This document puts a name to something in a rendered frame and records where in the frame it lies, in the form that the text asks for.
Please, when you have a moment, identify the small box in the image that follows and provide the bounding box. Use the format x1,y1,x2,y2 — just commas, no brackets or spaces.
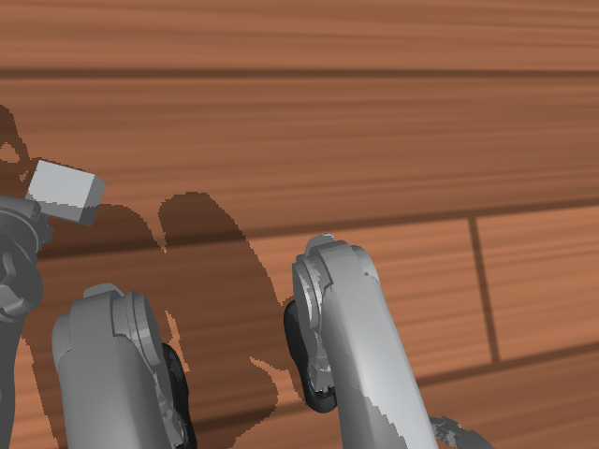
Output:
25,160,106,226

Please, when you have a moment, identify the right robot hand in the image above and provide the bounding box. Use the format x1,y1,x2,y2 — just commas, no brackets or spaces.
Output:
429,416,495,449

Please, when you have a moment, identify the left robot foot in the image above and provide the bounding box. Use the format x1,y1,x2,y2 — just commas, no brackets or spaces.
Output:
162,343,197,449

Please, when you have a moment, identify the right robot foot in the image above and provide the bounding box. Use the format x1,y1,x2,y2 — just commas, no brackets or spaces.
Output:
284,299,337,413

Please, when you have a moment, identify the left robot arm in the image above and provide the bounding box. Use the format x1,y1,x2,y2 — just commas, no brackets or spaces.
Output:
0,195,49,449

